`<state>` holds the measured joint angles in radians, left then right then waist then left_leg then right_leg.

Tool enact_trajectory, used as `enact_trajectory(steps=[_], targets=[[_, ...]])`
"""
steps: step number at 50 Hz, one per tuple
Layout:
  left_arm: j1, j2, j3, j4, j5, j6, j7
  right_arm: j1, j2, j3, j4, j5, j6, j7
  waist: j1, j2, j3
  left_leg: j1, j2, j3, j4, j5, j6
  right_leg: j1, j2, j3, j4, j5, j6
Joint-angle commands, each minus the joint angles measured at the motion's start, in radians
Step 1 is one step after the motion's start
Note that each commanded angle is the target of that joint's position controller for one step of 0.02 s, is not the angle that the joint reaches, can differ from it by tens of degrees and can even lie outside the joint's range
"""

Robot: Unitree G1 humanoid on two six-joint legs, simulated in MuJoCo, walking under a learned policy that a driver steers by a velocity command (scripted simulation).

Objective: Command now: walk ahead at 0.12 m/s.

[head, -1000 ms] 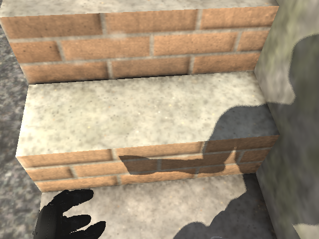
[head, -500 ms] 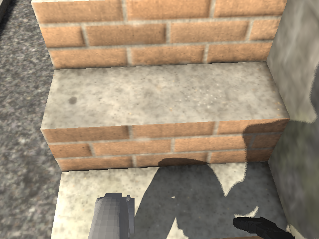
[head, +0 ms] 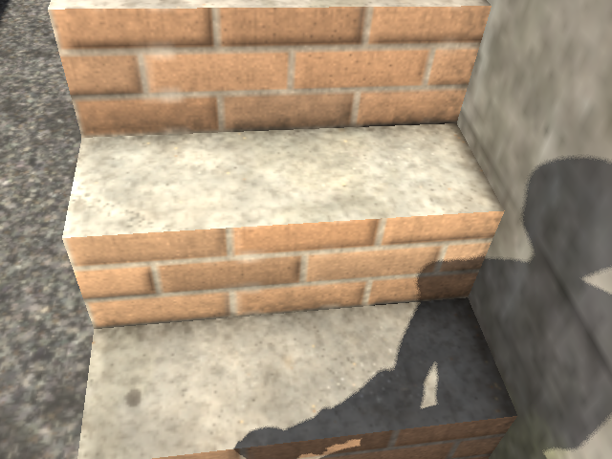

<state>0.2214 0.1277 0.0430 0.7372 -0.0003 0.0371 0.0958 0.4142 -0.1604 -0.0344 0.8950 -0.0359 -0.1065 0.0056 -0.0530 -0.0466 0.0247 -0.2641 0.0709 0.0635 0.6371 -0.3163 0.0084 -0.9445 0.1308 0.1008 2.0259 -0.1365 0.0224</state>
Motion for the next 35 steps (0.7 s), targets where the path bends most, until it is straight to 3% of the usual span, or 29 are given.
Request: enact_trajectory(steps=[1, 2, 4, 5, 6, 7, 8, 9, 10, 11, 12, 13, 14, 15, 17, 18, 19, 20, 21, 23, 25, 26, 27, 28, 29, 30, 31, 32, 35], targets=[[-0.086, 0.083, 0.023, -0.1, 0.025, 0.004, -0.003, -0.013, -0.165, -0.035, -0.071, 0.008, -0.034, -0.037, 0.02, 0.11, 0.066, 0.102, 0.232, -0.221, -0.315, 0.172, 0.203, -0.074, -0.06, 0.069, -0.033, -0.018, 0.008], [-0.101, 0.059, 0.021, -0.094, 0.039, 0.011, -0.014, -0.01, -0.154, -0.032, -0.054, 0.013, -0.054, -0.052, 0.025, 0.098, 0.056, 0.1, 0.252, -0.179, -0.314, 0.248, 0.205, -0.045, -0.057, 0.051, -0.075, 0.034, 0.003], [-0.037, 0.07, 0.02, -0.073, 0.029, 0.02, -0.019, -0.061, -0.162, -0.031, -0.065, 0.021, -0.066, -0.069, 0.058, 0.135, 0.02, 0.121, 0.213, -0.121, -0.314, 0.343, 0.193, 0.094, -0.112, 0.023, -0.406, 0.019, 0.019], [-0.005, 0.091, 0.014, -0.058, 0.033, 0.023, -0.016, -0.154, -0.145, -0.017, -0.081, 0.023, -0.057, -0.074, 0.103, 0.164, -0.014, 0.094, 0.162, -0.046, -0.292, 0.466, 0.162, 0.252, -0.168, -0.03, -0.723, 0.001, 0.023], [0.024, 0.07, 0.008, -0.063, 0.017, 0.023, -0.01, -0.215, -0.14, -0.011, -0.083, 0.018, -0.049, -0.058, 0.137, 0.263, -0.049, 0.04, 0.141, -0.003, -0.296, 0.735, 0.147, 0.402, -0.19, -0.156, -0.918, -0.096, -0.005], [0.005, 0.068, 0.0, -0.081, -0.002, 0.007, -0.005, -0.185, -0.188, -0.03, -0.077, 0.009, -0.024, -0.051, 0.117, 0.352, -0.08, 0.126, 0.126, -0.018, -0.3, 0.928, 0.17, 0.448, -0.183, -0.195, -1.141, -0.243, -0.022], [0.063, 0.083, 0.001, -0.046, -0.023, -0.008, -0.006, -0.173, -0.194, -0.041, -0.087, -0.006, -0.003, -0.055, 0.101, 0.409, -0.136, 0.24, 0.157, -0.066, -0.253, 1.01, 0.16, 0.501, -0.192, -0.173, -1.335, -0.225, -0.041], [0.155, 0.075, -0.004, 0.011, -0.022, -0.028, 0.004, -0.174, -0.181, -0.039, -0.076, 0.025, 0.023, -0.051, 0.122, 0.344, -0.16, 0.314, 0.138, -0.047, -0.144, 0.985, 0.125, 0.606, -0.162, -0.214, -1.622, 0.082, -0.046], [0.193, 0.124, -0.006, 0.047, -0.002, -0.071, -0.004, -0.209, -0.159, -0.036, -0.118, 0.055, 0.037, -0.033, 0.125, 0.135, -0.115, 0.408, 0.018, 0.018, -0.003, 0.784, 0.068, 0.579, -0.117, -0.208, -1.838, 0.359, -0.023], [0.125, 0.052, -0.043, 0.084, 0.039, -0.098, -0.01, -0.193, -0.097, -0.021, -0.124, 0.06, 0.058, -0.033, 0.067, 0.15, -0.11, 0.323, 0.051, -0.081, 0.053, 0.397, 0.063, 0.688, -0.219, -0.123, -1.947, 0.52, -0.012], [0.166, 0.119, -0.022, 0.107, 0.044, -0.098, 0.005, -0.027, -0.05, -0.026, -0.139, 0.09, 0.071, -0.037, -0.027, -0.171, -0.15, -0.093, -0.015, -0.053, 0.233, -0.089, -0.006, 1.11, -0.427, 0.062, -1.561, 1.54, -0.048], [0.285, 0.146, -0.018, 0.104, 0.021, -0.091, 0.02, 0.07, -0.026, -0.027, -0.068, 0.093, 0.094, -0.021, 0.043, -0.251, -0.291, -0.181, -0.102, -0.161, 0.509, -0.178, -0.041, 1.171, -0.523, 0.147, -1.458, 1.834, -0.165], [0.288, 0.17, -0.011, 0.068, 0.017, -0.082, 0.012, 0.041, -0.04, -0.029, -0.055, 0.069, 0.093, 0.015, 0.073, -0.112, -0.281, -0.233, -0.109, -0.218, 0.669, -0.126, -0.046, 1.065, -0.528, 0.153, -1.51, 1.65, -0.202], [0.173, 0.196, -0.008, 0.018, 0.027, -0.079, 0.013, -0.066, -0.04, -0.032, -0.091, 0.054, 0.091, 0.025, 0.071, -0.118, -0.205, -0.276, -0.131, -0.249, 0.796, -0.105, -0.05, 0.962, -0.507, 0.128, -1.541, 1.353, -0.23], [0.032, 0.163, -0.028, -0.03, 0.026, -0.079, 0.03, -0.238, -0.055, -0.023, -0.142, 0.03, 0.102, 0.032, 0.048, -0.083, -0.086, -0.327, -0.141, -0.267, 0.802, -0.033, -0.049, 0.854, -0.457, 0.047, -1.573, 1.061, -0.235], [-0.004, 0.147, -0.033, -0.054, 0.017, -0.084, 0.038, -0.258, -0.072, -0.013, -0.164, 0.021, 0.115, 0.035, 0.022, -0.075, -0.059, -0.285, -0.12, -0.229, 0.592, -0.01, -0.044, 0.826, -0.417, -0.021, -1.601, 0.949, -0.186], [-0.02, 0.152, -0.033, -0.055, 0.013, -0.082, 0.044, -0.282, -0.075, -0.004, -0.174, 0.014, 0.133, 0.03, 0.005, -0.11, -0.046, -0.284, -0.089, -0.214, 0.426, -0.014, -0.028, 0.868, -0.384, -0.033, -1.601, 0.867, -0.154], [-0.029, 0.116, -0.038, -0.083, 0.004, -0.083, 0.046, -0.279, -0.062, 0.011, -0.164, 0.025, 0.137, 0.024, 0.019, -0.12, -0.063, -0.175, -0.112, -0.122, 0.233, -0.023, -0.012, 0.848, -0.362, -0.089, -1.597, 0.955, -0.109], [-0.003, 0.113, -0.038, -0.076, -0.002, -0.08, 0.049, -0.272, -0.051, 0.014, -0.152, 0.028, 0.143, 0.012, 0.029, -0.201, -0.102, -0.151, -0.12, -0.09, 0.142, -0.034, 0.017, 0.898, -0.364, -0.074, -1.574, 1.038, -0.112], [0.068, 0.133, -0.02, -0.074, -0.018, -0.078, 0.052, -0.269, -0.061, 0.015, -0.155, 0.03, 0.129, 0.003, 0.064, -0.251, -0.148, -0.127, -0.114, -0.056, -0.004, 0.083, 0.056, 0.929, -0.383, -0.049, -1.522, 1.101, -0.134], [0.055, 0.149, -0.007, -0.074, -0.031, -0.064, 0.041, -0.24, -0.058, 0.018, -0.139, 0.032, 0.097, 0.005, 0.039, -0.144, -0.13, -0.085, -0.075, -0.082, -0.21, 0.276, 0.063, 0.927, -0.353, -0.062, -1.49, 0.83, -0.111], [0.105, 0.124, -0.009, -0.062, -0.028, -0.071, 0.058, -0.265, -0.055, 0.018, -0.126, 0.031, 0.101, -0.009, 0.076, -0.187, -0.106, -0.046, -0.095, -0.066, -0.259, 0.18, 0.063, 0.904, -0.33, -0.051, -1.499, 0.611, -0.119], [0.152, 0.123, -0.008, -0.041, -0.02, -0.071, 0.048, -0.274, -0.057, 0.024, -0.138, 0.023, 0.104, -0.017, 0.088, -0.17, -0.102, -0.007, -0.074, -0.094, -0.318, 0.125, 0.078, 0.859, -0.322, -0.03, -1.488, 0.329, -0.126], [0.179, 0.088, -0.016, -0.03, -0.024, -0.076, 0.029, -0.265, -0.056, 0.031, -0.137, 0.018, 0.104, -0.025, 0.106, -0.066, -0.126, 0.106, -0.013, -0.156, -0.313, 0.242, 0.085, 0.746, -0.316, -0.012, -1.495, 0.018, -0.108], [0.164, 0.087, -0.018, -0.02, -0.031, -0.081, 0.015, -0.26, -0.055, 0.033, -0.14, 0.014, 0.101, -0.032, 0.11, 0.003, -0.118, 0.175, 0.012, -0.177, -0.26, 0.302, 0.102, 0.627, -0.288, -0.013, -1.541, -0.178, -0.093], [0.071, 0.11, -0.024, -0.023, -0.032, -0.077, 0.018, -0.251, -0.08, 0.016, -0.13, 0.025, 0.087, -0.027, 0.07, 0.061, -0.073, 0.08, -0.009, -0.16, -0.28, 0.064, 0.131, 0.602, -0.266, -0.051, -1.615, -0.229, -0.097], [-0.005, 0.161, -0.013, -0.023, -0.031, -0.077, 0.018, -0.239, -0.078, 0.01, -0.13, 0.029, 0.077, -0.017, 0.044, 0.05, -0.001, 0.004, -0.018, -0.177, -0.332, -0.029, 0.155, 0.589, -0.252, -0.059, -1.621, -0.276, -0.104], [-0.037, 0.191, -0.002, -0.026, -0.023, -0.077, 0.014, -0.18, -0.107, -0.004, -0.102, 0.014, 0.072, -0.011, 0.019, 0.061, 0.021, 0.025, -0.005, -0.22, -0.336, -0.11, 0.198, 0.508, -0.242, -0.081, -1.566, -0.344, -0.119], [-0.062, 0.149, -0.01, -0.021, -0.029, -0.091, -0.012, -0.107, -0.172, -0.035, -0.089, 0.019, 0.066, -0.008, 0.001, 0.212, -0.003, 0.092, 0.092, -0.4, -0.451, -0.272, 0.273, 0.394, -0.193, -0.147, -1.403, -0.247, -0.122]])
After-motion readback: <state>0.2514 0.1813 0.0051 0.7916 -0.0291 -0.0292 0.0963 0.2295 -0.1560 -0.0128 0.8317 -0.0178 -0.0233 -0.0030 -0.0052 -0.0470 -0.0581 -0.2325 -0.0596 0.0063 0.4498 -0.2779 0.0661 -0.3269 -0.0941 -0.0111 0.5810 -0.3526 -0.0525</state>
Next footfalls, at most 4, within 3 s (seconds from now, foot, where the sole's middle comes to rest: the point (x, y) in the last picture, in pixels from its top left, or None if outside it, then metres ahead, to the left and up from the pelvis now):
0.22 right None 0.06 -0.20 -0.76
0.46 left None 0.05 0.06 -0.76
1.10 left None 0.07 0.14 -0.50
1.26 left None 0.02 0.17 -0.77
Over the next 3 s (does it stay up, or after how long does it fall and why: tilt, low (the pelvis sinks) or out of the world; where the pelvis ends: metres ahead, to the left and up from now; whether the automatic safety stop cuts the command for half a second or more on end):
falls after 2.30 s (tilt)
